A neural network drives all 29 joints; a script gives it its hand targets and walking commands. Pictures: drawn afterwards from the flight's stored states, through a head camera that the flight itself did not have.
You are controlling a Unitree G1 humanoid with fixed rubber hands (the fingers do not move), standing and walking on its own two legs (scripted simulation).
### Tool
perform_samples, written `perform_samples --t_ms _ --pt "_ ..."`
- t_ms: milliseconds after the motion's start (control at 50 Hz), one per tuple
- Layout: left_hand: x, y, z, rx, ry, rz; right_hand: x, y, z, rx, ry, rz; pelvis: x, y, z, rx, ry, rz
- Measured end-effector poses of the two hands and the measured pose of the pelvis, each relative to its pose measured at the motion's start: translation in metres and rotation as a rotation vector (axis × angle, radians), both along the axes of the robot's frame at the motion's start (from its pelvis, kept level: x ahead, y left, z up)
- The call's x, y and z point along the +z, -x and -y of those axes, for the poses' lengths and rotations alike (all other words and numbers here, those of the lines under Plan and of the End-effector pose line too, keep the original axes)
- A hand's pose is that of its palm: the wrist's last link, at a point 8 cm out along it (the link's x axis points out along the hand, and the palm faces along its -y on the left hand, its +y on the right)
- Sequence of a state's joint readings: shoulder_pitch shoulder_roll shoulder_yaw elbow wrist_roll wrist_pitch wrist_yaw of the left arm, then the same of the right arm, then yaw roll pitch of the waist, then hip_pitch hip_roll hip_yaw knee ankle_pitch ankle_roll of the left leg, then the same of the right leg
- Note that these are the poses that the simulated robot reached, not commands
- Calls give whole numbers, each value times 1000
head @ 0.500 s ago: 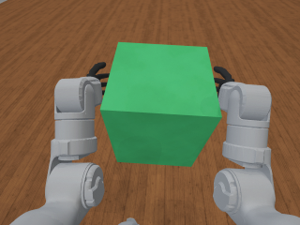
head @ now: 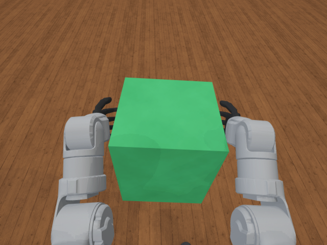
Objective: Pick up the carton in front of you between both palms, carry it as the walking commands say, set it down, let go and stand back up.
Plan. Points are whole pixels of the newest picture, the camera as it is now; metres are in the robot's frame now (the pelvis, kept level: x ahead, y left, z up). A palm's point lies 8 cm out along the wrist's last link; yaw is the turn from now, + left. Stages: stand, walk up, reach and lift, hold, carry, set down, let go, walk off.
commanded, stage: carry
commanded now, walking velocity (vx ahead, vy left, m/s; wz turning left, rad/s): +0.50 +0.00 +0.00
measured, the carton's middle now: (165, 143) +0.37 +0.00 +0.05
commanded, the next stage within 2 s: none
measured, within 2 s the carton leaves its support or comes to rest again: neither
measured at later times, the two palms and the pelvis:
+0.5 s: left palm (103, 75) +0.59 +0.18 +0.10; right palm (202, 74) +0.59 -0.12 +0.10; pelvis +0.32 +0.03 +0.01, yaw -1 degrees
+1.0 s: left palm (125, 36) +0.86 +0.14 +0.08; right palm (198, 36) +0.88 -0.15 +0.07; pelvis +0.61 -0.02 +0.01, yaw +3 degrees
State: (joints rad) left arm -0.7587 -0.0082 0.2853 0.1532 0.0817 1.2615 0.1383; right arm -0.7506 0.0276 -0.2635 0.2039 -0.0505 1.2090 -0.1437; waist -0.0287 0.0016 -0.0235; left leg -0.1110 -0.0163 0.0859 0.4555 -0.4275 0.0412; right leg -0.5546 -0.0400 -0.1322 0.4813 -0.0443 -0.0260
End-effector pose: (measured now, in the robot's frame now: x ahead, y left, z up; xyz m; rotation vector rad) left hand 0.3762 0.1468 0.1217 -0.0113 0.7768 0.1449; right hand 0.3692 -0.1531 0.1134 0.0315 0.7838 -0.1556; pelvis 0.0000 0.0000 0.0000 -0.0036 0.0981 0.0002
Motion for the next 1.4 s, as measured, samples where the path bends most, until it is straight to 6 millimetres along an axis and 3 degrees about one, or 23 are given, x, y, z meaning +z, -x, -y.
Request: perform_samples --t_ms 60,140,240,340,440,520,620,780,880,960,1040,1160,1280,1340,1400 --pt "-13 -29 2 36 -13 19 -13 -44 2 28 -18 19 -5 -41 11 30 11 -8" --pt "-37 -42 -2 102 11 -48 -32 -73 -3 43 -43 -49 10 -86 17 49 -14 -21" --pt "-27 -65 -13 193 59 22 -26 -105 -15 23 -101 12 23 -145 15 50 -37 -24" --pt "-5 -121 -22 112 43 128 -7 -148 -24 31 -60 122 19 -215 -2 45 -29 -4" --pt "-11 -184 -33 46 52 165 -3 -198 -34 5 -10 163 -1 -291 -25 7 -28 25" --pt "-20 -220 -30 -6 36 72 -12 -221 -31 -33 -4 70 8 -333 -34 -19 -6 23" --pt "-13 -270 -24 -42 24 57 -7 -262 -25 -64 -8 55 19 -383 -35 -12 7 22" --pt "-4 -369 -11 -3 11 127 -2 -372 -12 -30 -29 124 10 -484 -14 0 -3 33" --pt "-21 -440 5 28 -13 117 -25 -454 4 9 -44 114 -10 -555 8 28 12 35" --pt "-37 -471 6 61 -20 5 -41 -495 5 42 -46 1 2 -592 18 55 -7 22" --pt "-33 -503 0 97 -13 -9 -38 -534 -1 69 -47 -13 16 -631 21 58 -21 17" --pt "-18 -573 -6 89 3 61 -17 -603 -7 69 -25 58 22 -702 14 44 -23 17" --pt "-9 -665 -21 51 30 145 0 -684 -21 26 -6 142 10 -789 -9 24 -7 26" --pt "-15 -717 -33 30 43 170 -3 -729 -33 7 10 167 -4 -833 -25 -3 -21 28" --pt "-24 -758 -36 -10 34 97 -12 -761 -36 -22 15 95 1 -866 -35 -24 -8 17"
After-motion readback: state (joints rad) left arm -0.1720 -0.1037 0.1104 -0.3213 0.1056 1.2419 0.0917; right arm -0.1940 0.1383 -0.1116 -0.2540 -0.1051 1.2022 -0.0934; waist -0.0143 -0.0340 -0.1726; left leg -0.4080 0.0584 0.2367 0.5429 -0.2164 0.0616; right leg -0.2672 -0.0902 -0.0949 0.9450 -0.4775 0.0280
